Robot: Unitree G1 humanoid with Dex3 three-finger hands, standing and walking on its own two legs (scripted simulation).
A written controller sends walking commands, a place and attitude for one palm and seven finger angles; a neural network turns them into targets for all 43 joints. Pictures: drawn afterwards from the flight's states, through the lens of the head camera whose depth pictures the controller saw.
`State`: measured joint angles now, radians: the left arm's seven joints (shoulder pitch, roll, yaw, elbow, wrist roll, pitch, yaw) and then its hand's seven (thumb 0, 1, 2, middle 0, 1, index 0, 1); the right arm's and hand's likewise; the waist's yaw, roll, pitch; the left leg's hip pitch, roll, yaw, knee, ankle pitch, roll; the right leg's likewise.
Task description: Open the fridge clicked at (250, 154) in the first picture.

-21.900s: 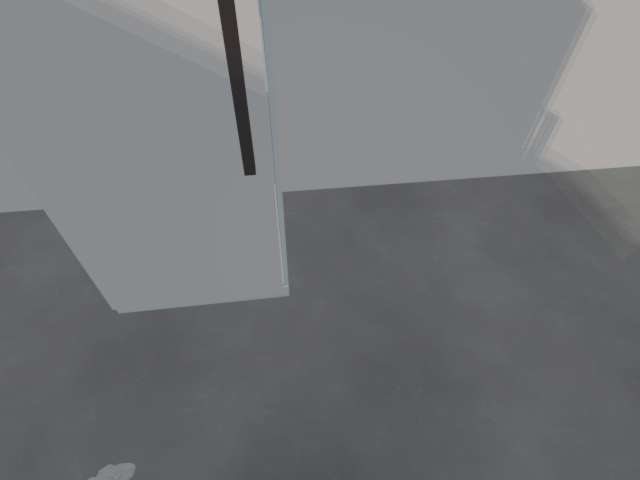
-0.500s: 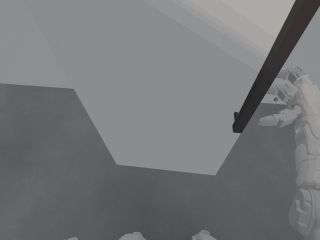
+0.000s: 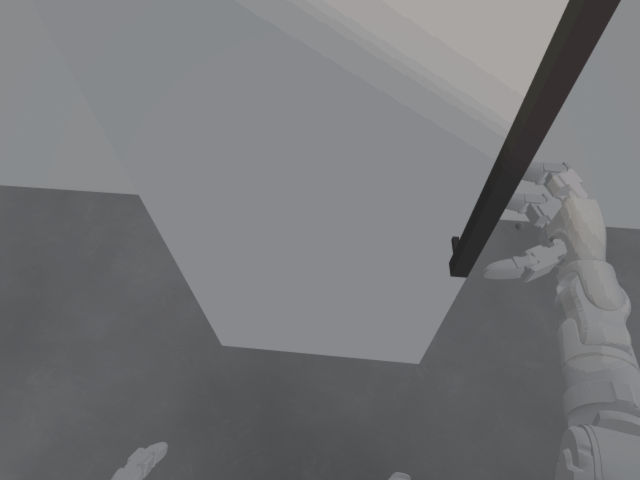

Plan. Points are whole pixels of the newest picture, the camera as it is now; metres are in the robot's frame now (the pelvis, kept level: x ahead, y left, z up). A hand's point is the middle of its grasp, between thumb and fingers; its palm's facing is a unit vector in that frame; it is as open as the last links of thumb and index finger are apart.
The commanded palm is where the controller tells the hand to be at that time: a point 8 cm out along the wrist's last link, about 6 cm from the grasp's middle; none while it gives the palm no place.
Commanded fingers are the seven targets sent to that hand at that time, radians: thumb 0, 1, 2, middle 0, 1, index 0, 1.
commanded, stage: slide the fingers in behind the handle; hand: right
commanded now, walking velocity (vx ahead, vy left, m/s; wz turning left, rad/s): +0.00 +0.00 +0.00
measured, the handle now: (505, 155) +0.48 -0.17 +0.16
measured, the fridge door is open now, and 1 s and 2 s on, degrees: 0 0 0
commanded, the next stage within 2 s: grip the handle and tug to test in 1.22 s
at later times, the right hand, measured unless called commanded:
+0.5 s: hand (500, 221) +0.43 -0.17 +0.10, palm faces -0.01 +1.00 -0.01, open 14.0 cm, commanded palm +0.40 -0.22 +0.10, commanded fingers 0.00 0.50 -0.30 0.30 1.20 0.30 1.20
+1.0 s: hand (486, 217) +0.43 -0.16 +0.10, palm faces -0.01 +1.00 +0.00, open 14.0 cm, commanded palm +0.40 -0.21 +0.10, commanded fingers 0.00 0.50 -0.30 0.30 1.20 0.30 1.20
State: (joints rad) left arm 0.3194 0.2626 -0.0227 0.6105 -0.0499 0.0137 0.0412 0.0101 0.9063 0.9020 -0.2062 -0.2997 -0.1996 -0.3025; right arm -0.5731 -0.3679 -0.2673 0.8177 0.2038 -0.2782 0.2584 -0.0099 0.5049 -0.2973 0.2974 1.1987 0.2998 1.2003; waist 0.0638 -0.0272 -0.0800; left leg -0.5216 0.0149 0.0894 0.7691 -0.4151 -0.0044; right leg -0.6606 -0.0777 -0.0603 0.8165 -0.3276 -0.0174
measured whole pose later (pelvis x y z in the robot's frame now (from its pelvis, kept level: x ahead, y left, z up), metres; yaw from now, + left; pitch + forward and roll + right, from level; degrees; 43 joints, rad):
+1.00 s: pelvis +0.00 +0.01 +0.00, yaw +0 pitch +10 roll +2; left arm 0.32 0.26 -0.02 0.64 -0.04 0.02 0.03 0.01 0.91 0.90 -0.21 -0.30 -0.20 -0.30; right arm -0.61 -0.32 -0.25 0.86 0.18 -0.29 0.19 -0.01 0.50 -0.30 0.30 1.20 0.30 1.20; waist 0.07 -0.03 -0.08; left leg -0.52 0.01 0.09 0.77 -0.42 0.01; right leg -0.65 -0.08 -0.06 0.80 -0.32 0.00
